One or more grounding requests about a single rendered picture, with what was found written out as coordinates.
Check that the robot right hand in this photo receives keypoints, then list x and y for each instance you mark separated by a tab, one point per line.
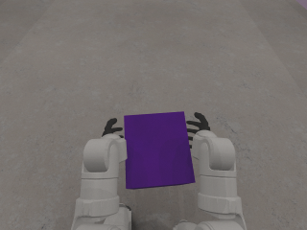
203	125

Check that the left robot forearm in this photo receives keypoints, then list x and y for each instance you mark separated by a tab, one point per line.
100	169

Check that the robot right upper arm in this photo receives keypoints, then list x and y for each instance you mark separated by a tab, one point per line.
218	225

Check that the carton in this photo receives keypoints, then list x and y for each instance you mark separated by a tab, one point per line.
158	151

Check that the robot left hand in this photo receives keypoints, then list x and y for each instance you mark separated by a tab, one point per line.
109	129

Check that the robot left thigh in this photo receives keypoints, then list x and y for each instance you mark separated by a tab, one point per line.
122	219

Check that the right robot forearm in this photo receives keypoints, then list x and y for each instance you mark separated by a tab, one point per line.
218	183

